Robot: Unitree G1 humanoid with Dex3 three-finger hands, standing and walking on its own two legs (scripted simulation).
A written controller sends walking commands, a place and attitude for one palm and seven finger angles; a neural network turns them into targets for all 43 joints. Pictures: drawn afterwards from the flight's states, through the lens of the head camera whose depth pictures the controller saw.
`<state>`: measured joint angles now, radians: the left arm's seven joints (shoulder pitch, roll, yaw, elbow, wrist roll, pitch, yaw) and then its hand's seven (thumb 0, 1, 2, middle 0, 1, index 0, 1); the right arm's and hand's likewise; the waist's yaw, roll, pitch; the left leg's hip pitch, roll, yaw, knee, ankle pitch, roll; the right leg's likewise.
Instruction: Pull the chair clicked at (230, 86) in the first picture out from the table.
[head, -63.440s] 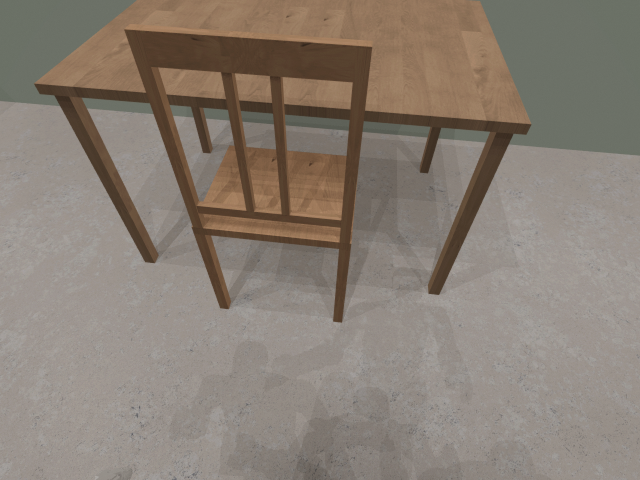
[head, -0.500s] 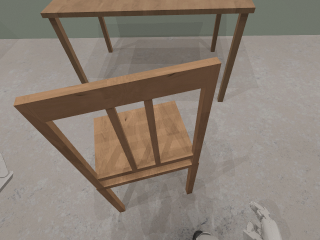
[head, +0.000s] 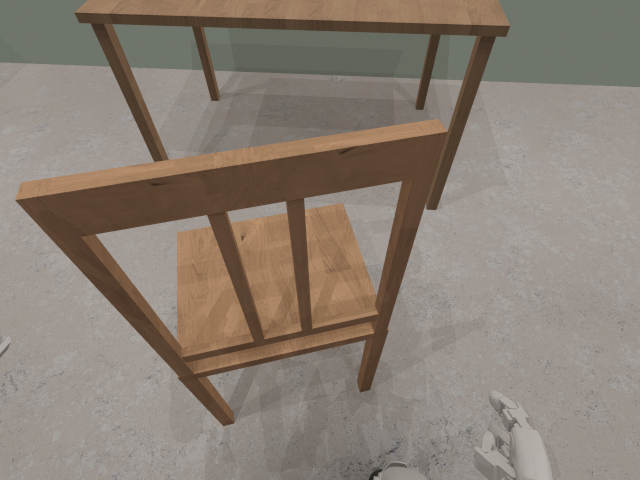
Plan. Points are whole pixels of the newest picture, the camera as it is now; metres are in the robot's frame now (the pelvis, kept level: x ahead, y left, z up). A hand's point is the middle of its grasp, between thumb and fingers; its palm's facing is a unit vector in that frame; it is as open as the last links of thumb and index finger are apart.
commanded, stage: step back with the hand held close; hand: left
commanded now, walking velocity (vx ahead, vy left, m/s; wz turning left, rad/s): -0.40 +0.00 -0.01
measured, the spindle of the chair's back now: (242, 287) +0.38 +0.15 -0.04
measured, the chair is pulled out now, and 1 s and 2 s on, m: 0.68 0.68 0.68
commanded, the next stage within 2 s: stop stepping back and stand still in 0.74 s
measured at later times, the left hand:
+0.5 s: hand (36, 391) +0.16 +0.22 +0.19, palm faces +0.39 -0.75 -0.53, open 7.5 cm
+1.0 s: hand out of the picture +0.05 +0.18 +0.19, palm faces +0.34 -0.73 -0.59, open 7.4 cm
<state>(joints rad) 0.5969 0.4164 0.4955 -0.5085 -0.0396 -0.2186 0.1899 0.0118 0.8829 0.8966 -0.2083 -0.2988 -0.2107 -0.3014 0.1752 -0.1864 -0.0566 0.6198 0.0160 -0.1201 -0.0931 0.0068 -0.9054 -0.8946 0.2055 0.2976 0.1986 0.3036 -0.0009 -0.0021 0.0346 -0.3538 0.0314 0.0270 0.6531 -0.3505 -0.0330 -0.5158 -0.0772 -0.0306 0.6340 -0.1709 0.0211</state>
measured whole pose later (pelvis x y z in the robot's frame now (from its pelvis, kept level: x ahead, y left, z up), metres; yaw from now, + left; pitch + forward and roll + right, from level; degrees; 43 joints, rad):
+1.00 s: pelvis -0.17 -0.06 -0.01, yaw -1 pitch -1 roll -2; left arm 0.57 0.48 0.49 -0.57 -0.06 -0.24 0.14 0.01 0.88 0.90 -0.21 -0.30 -0.21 -0.30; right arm 0.19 -0.20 -0.05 0.64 0.04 -0.14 -0.04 0.01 -0.90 -0.89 0.21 0.30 0.20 0.30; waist -0.04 0.08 0.11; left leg -0.55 0.05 -0.04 1.03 -0.41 -0.02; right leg -0.33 -0.01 -0.08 0.71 -0.36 0.00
